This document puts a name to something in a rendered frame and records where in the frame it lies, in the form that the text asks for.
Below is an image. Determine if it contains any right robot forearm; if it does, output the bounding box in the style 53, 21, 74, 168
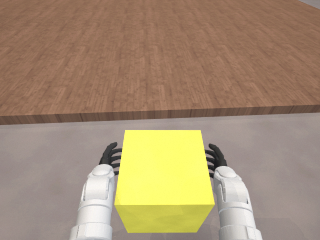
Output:
213, 166, 263, 240

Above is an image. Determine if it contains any right robot hand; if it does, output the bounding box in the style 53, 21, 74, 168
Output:
204, 143, 227, 178

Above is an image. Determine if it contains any left robot forearm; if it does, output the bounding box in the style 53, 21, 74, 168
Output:
68, 164, 115, 240

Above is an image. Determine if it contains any carton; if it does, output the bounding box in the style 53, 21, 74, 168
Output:
114, 130, 215, 233

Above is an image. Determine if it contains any left robot hand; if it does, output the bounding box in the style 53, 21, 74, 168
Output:
99, 142, 123, 176

